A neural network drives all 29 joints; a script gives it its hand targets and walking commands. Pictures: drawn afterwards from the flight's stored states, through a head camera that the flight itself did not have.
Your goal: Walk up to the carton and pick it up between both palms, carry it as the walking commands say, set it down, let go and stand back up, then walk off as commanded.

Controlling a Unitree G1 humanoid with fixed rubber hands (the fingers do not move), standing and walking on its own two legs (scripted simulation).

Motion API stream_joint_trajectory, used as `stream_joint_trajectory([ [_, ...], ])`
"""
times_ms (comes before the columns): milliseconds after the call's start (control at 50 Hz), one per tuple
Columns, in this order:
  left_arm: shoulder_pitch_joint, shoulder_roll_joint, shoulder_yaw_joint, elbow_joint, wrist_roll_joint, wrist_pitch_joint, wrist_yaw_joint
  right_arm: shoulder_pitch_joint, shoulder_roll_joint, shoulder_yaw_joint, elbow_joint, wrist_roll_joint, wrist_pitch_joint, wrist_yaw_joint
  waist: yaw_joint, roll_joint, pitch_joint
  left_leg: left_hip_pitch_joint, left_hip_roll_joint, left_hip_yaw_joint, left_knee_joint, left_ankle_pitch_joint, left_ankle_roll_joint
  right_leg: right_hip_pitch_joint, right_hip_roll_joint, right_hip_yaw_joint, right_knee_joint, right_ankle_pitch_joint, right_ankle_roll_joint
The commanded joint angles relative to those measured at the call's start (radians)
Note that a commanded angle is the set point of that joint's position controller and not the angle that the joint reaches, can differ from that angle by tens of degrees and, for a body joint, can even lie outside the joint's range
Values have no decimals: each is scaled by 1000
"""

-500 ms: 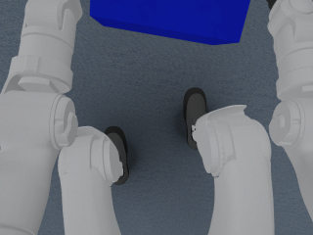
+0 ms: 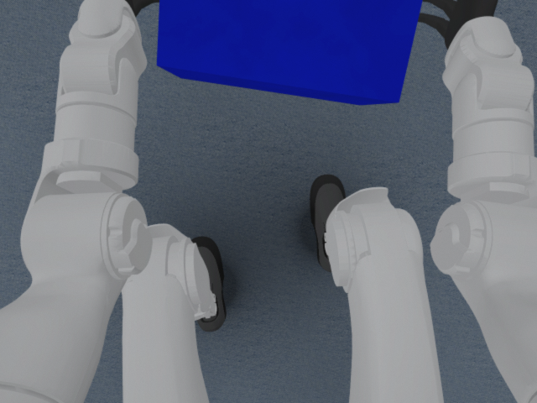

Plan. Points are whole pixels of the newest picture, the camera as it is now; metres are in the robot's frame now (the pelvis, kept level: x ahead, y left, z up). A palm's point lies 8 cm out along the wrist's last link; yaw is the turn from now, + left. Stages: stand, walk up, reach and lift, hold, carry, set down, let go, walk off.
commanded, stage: reach and lift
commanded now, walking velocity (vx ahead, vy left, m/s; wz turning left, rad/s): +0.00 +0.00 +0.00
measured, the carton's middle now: (285, 29) +0.54 -0.12 -0.22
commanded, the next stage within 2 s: none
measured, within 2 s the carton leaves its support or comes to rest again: neither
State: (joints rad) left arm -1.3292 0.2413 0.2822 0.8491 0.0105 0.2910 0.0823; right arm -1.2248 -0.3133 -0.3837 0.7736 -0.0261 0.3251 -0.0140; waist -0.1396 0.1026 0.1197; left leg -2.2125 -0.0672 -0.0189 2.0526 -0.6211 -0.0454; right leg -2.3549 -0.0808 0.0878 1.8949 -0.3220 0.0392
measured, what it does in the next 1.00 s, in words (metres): rises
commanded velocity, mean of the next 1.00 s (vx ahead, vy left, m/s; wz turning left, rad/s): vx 0.00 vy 0.00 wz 0.00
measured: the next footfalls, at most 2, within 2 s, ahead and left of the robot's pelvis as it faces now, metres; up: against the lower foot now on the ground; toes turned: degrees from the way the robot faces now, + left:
none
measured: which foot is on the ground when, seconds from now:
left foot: down 0.00-1.00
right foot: down 0.00-1.00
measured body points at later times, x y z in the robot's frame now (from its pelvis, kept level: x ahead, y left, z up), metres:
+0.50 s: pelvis +0.00 +0.00 +0.05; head +0.31 -0.05 +0.38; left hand +0.57 +0.07 -0.04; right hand +0.47 -0.31 -0.05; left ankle +0.09 +0.13 -0.38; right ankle +0.16 -0.16 -0.38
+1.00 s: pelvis +0.01 +0.00 +0.10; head +0.28 -0.05 +0.46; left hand +0.55 +0.07 +0.03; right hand +0.45 -0.30 +0.02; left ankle +0.09 +0.13 -0.38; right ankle +0.16 -0.16 -0.38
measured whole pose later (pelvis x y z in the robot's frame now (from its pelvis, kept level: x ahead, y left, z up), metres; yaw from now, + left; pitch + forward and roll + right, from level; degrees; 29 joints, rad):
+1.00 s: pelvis +0.01 +0.00 +0.10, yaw -1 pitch +48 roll +2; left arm -1.05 0.10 0.41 0.72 0.16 0.36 0.01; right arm -0.95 -0.13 -0.48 0.62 -0.15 0.43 -0.05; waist -0.12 0.09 -0.21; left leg -1.97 -0.05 -0.03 1.69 -0.56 -0.04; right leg -2.09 -0.06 0.06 1.55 -0.30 0.03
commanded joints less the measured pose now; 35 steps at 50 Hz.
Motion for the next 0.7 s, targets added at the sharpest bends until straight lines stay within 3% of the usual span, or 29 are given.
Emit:
stream_joint_trajectory([
  [0, -580, -908, -406, -189, -151, -22, -268, -599, 782, 420, -218, 141, -29, 282, -127, -16, -1421, 347, -112, 121, -255, 232, 27, 1075, 114, -198, -58, 299, -23],
  [180, -490, -957, -393, -182, -117, -2, -274, -515, 817, 409, -220, 120, 2, 308, -113, 14, -1362, 345, -122, 118, -332, 213, 22, 1019, 125, -208, -124, 253, -29],
  [400, -431, -965, -290, -110, -41, 27, -305, -479, 880, 348, -167, 57, 44, 335, -79, -13, -1255, 310, -119, 127, -433, 117, 39, 1018, 137, -202, -226, 121, -26],
  [680, -375, -1043, -355, -169, -65, 53, -342, -431, 967, 411, -254, 68, 77, 341, -80, -20, -1400, 410, -130, 125, -509, 184, 40, 1159, 161, -204, -309, 204, -24],
])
